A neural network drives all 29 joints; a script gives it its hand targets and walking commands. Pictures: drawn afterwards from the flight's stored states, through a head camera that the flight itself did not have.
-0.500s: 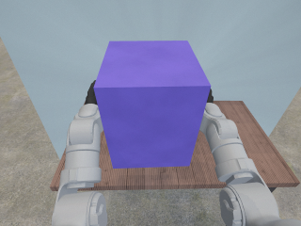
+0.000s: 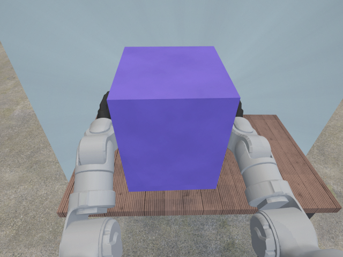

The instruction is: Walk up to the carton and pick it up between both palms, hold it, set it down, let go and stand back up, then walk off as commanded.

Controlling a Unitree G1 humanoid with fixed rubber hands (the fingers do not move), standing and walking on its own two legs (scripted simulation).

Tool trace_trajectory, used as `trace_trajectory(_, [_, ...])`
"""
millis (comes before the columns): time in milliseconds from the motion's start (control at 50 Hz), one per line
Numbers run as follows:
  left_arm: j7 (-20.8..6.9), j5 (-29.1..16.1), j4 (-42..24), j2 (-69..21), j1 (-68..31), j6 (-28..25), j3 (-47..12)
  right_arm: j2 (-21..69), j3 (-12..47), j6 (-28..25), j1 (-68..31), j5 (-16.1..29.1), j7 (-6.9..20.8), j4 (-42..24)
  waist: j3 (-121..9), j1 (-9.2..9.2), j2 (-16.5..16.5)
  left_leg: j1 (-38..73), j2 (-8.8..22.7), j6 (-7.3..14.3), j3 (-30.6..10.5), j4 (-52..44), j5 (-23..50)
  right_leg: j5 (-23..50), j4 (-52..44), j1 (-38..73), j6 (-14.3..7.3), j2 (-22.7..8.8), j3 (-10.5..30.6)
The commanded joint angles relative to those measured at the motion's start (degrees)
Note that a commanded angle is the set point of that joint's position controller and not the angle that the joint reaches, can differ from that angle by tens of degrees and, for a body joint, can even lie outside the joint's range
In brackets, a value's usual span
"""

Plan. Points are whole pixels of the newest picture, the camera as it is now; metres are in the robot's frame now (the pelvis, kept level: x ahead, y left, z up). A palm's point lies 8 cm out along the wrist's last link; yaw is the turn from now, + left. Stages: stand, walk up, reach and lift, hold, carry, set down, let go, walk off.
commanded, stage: hold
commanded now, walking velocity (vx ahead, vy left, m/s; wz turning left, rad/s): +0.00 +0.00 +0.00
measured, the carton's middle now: (171, 119) +0.36 +0.01 +0.19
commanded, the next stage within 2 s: set down in 0.58 s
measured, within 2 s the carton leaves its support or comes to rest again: neither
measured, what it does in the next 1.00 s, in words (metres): stands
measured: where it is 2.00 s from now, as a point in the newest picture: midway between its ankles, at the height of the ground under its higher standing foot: outside the picture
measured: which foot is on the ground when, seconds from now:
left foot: down 0.00-1.00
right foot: down 0.00-1.00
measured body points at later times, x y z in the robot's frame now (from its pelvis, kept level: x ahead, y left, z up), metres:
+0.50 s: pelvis +0.00 +0.00 +0.00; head -0.06 +0.03 +0.45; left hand +0.38 +0.15 +0.18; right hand +0.38 -0.14 +0.18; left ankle +0.06 +0.14 -0.74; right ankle +0.02 -0.10 -0.74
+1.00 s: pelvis +0.00 +0.00 +0.00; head -0.04 +0.02 +0.45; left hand +0.39 +0.17 +0.15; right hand +0.39 -0.12 +0.15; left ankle +0.06 +0.14 -0.74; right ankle +0.02 -0.10 -0.74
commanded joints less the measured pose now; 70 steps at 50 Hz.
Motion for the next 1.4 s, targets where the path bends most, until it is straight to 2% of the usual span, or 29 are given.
trace_trajectory(0, [-9.8,-1.6,-19.3,-37.4,-46.4,-4.4,-30.7,33.2,28.5,-4.1,-55.3,5.3,7.3,-21.9,-24.3,-0.32,7.9,18.7,-6.4,0.0,-1.0,-2.7,10.0,12.1,-5.6,5.7,5.2,3.2,5.9])
trace_trajectory(20, [-9.7,-2.9,-20.0,-38.2,-45.6,-4.3,-31.8,33.6,29.2,-4.4,-54.8,5.7,7.4,-24.0,-25.7,-1.15,8.2,19.7,-6.4,-0.1,-1.1,-1.7,13.0,15.4,-5.2,6.6,5.0,3.3,6.2])
trace_trajectory(160, [-9.5,-2.7,-20.5,-38.0,-47.3,-4.6,-31.6,33.3,28.8,-4.3,-54.3,5.7,7.7,-22.9,-25.0,-1.4,8.3,19.4,-6.2,-0.1,-1.2,-2.4,10.2,12.1,-5.7,5.5,5.0,3.4,5.9])
trace_trajectory(200, [-9.3,-2.2,-19.4,-38.1,-46.7,-4.3,-31.3,32.6,28.6,-4.4,-55.0,5.9,7.9,-22.3,-23.3,-0.44,8.7,18.8,-6.1,-0.2,-1.1,-2.7,9.9,11.0,-5.9,4.7,5.0,3.3,6.1])
trace_trajectory(220, [-9.7,-1.5,-17.4,-37.1,-45.3,-4.1,-29.1,33.7,29.0,-4.3,-55.0,5.4,7.6,-22.8,-22.6,0.24,6.2,18.7,-6.7,0.8,-0.6,-2.5,9.8,12.2,-5.9,5.9,5.4,3.0,6.1])
trace_trajectory(240, [-9.6,-1.8,-18.6,-37.0,-46.6,-4.4,-30.3,32.4,27.8,-4.1,-53.6,4.7,7.8,-21.4,-22.8,-0.9,7.2,17.9,-6.4,0.2,-1.1,-2.8,8.9,11.1,-5.7,5.5,4.9,3.0,5.9])
trace_trajectory(340, [-9.4,-2.1,-15.6,-37.9,-46.7,-4.4,-30.0,32.3,26.7,-4.5,-56.2,4.3,8.4,-20.0,-21.1,-0.34,7.4,17.0,-6.1,0.2,-0.9,-3.7,5.1,7.1,-6.3,3.5,4.8,3.0,5.8])
trace_trajectory(480, [-9.9,-1.9,-18.9,-37.1,-47.2,-4.6,-30.1,33.1,27.8,-4.3,-53.7,4.6,7.9,-20.4,-22.8,-1.22,7.9,18.0,-6.5,0.1,-0.8,-2.7,9.8,12.7,-5.5,6.7,5.3,2.7,5.7])
trace_trajectory(500, [-9.9,-1.7,-18.1,-36.5,-47.4,-4.8,-29.2,33.9,28.9,-4.8,-55.6,5.2,8.0,-21.6,-25.0,0.36,6.6,19.2,-6.4,0.7,-0.6,-2.7,9.0,11.5,-5.7,5.9,5.3,3.0,5.9])
trace_trajectory(540, [-9.7,-2.7,-16.8,-37.8,-48.9,-4.8,-30.2,33.4,26.7,-4.7,-56.9,4.3,8.0,-19.9,-21.8,-0.95,7.2,16.7,-6.1,0.4,-0.8,-3.5,5.1,7.3,-5.9,3.7,5.0,2.8,5.9])
trace_trajectory(560, [-9.6,-2.2,-16.4,-37.4,-49.2,-4.7,-30.1,33.8,27.3,-4.7,-57.6,4.5,8.1,-20.9,-22.4,-0.09,7.6,17.2,-6.4,0.6,-0.4,-3.4,5.2,7.1,-6.3,3.8,5.1,2.6,6.0])
trace_trajectory(580, [-10.7,1.9,-10.5,-34.8,-47.7,-4.4,-22.2,36.8,27.0,-4.3,-54.3,3.8,7.6,-14.5,-22.9,1.83,2.0,13.8,-8.1,2.9,1.7,-4.7,4.5,11.7,-7.2,15.3,6.4,1.9,8.1])
trace_trajectory(640, [-11.5,0.6,-12.4,-35.2,-49.0,-5.7,-23.3,37.0,26.1,-6.1,-55.5,3.2,7.2,-15.5,-23.7,0.72,3.1,13.2,-7.6,2.2,1.6,-5.2,4.9,13.6,-5.6,15.4,6.8,2.0,7.4])
trace_trajectory(660, [-12.0,1.4,-10.5,-34.2,-46.7,-5.7,-21.7,36.5,26.9,-6.2,-54.9,3.2,7.3,-14.2,-20.2,1.85,3.4,12.6,-7.9,2.5,1.8,-5.1,5.7,14.9,-5.7,14.5,6.8,1.7,7.6])
trace_trajectory(720, [-13.3,3.3,-4.9,-33.5,-46.7,-8.2,-18.4,36.0,23.2,-9.7,-56.1,-1.3,8.1,-10.7,-17.9,2.18,4.6,11.2,-7.2,2.5,1.8,-6.5,0.6,9.2,-6.2,12.1,6.8,0.6,6.9])
trace_trajectory(740, [-13.7,4.4,-3.2,-33.2,-45.9,-9.3,-15.9,36.0,20.8,-11.1,-55.4,-3.4,9.0,-7.9,-17.4,3.41,3.3,11.3,-6.8,2.7,2.4,-7.6,-1.5,4.3,-6.6,11.3,6.5,0.6,6.4])
trace_trajectory(760, [-14.4,4.8,-1.6,-33.5,-46.5,-10.3,-16.2,35.1,17.8,-13.1,-53.7,-6.0,9.5,-6.3,-16.4,1.71,4.7,12.3,-6.6,2.7,2.4,-7.4,-2.5,2.3,-6.9,9.3,5.9,0.5,6.0])
trace_trajectory(800, [-15.8,7.5,3.7,-33.0,-44.1,-12.5,-11.9,34.3,13.2,-17.1,-54.6,-9.8,11.1,-4.8,-14.9,3.86,3.8,11.5,-6.4,3.6,3.5,-8.6,-4.6,-3.2,-7.6,8.9,5.6,0.0,5.3])
trace_trajectory(820, [-16.1,8.4,4.2,-32.1,-45.3,-13.9,-10.6,34.2,11.6,-18.5,-52.1,-11.4,11.5,-1.7,-13.6,3.5,3.9,12.4,-6.1,3.7,3.5,-8.6,-5.1,-4.6,-7.4,8.5,5.5,-0.2,5.0])
trace_trajectory(880, [-15.8,8.0,6.5,-34.7,-45.2,-16.6,-12.8,33.4,10.6,-23.6,-53.9,-12.8,12.7,-1.4,-12.3,3.61,5.2,12.1,-5.8,3.1,4.3,-9.1,-3.9,-4.4,-7.5,9.0,5.2,0.1,3.9])
trace_trajectory(900, [-15.5,7.9,7.0,-35.3,-46.0,-17.6,-13.4,32.7,8.5,-24.9,-54.1,-14.1,13.0,-0.8,-13.3,2.39,5.3,12.5,-5.4,2.6,4.0,-9.2,-4.8,-5.0,-7.9,9.5,4.8,0.1,3.5])
trace_trajectory(940, [-15.0,5.6,5.5,-36.1,-46.6,-19.8,-16.3,33.7,10.4,-26.9,-54.9,-14.6,13.2,-1.4,-15.7,2.86,4.0,13.3,-5.1,3.0,4.0,-8.2,-1.6,-0.9,-7.2,10.1,4.9,0.2,3.6])
trace_trajectory(960, [-14.2,4.5,3.1,-37.6,-49.5,-21.0,-18.5,33.4,10.4,-27.6,-55.4,-15.2,13.4,0.0,-20.2,1.71,4.8,15.3,-5.0,2.3,3.5,-7.5,0.8,1.2,-6.7,10.5,4.9,0.2,3.2])
trace_trajectory(1020, [-13.2,5.7,6.1,-38.0,-46.1,-22.5,-18.9,33.0,9.3,-28.9,-53.3,-16.4,13.5,1.9,-20.4,2.39,5.6,16.0,-4.5,1.4,3.5,-7.2,2.3,2.5,-7.2,9.9,4.3,0.4,3.3])
trace_trajectory(1100, [-12.0,4.7,3.5,-38.9,-42.2,-23.7,-22.3,31.2,12.2,-31.2,-52.6,-14.7,13.0,-1.8,-25.8,1.83,5.3,19.5,-4.2,0.7,2.4,-4.2,13.3,14.8,-6.2,12.6,4.8,1.1,3.4])
trace_trajectory(1160, [-11.4,6.0,2.9,-37.9,-38.1,-24.0,-21.3,31.4,14.5,-31.4,-48.4,-14.3,13.1,-0.4,-25.6,3.57,3.9,20.7,-4.4,0.7,3.3,-3.3,17.1,19.2,-5.8,13.3,5.1,1.5,3.6])
trace_trajectory(1220, [-11.4,6.2,4.4,-38.6,-36.4,-23.9,-20.8,29.2,15.0,-32.3,-50.2,-13.6,13.0,-2.7,-23.1,4.67,4.6,19.0,-4.3,0.5,2.9,-3.4,17.5,18.2,-5.9,13.7,4.6,1.7,3.8])
trace_trajectory(1260, [-10.9,7.3,4.1,-37.6,-35.1,-23.8,-20.4,26.4,12.8,-32.1,-46.4,-14.2,13.5,1.1,-22.3,3.62,6.3,22.0,-3.7,-0.7,3.0,-3.2,19.3,17.5,-6.2,11.0,4.2,2.2,3.1])
trace_trajectory(1380, [-9.9,8.3,4.6,-37.2,-31.2,-24.5,-19.5,26.1,14.3,-33.3,-46.1,-14.0,13.7,-0.5,-23.2,5.97,5.9,21.7,-3.6,-0.8,3.1,-2.6,21.9,20.9,-6.2,11.6,3.9,2.2,3.3])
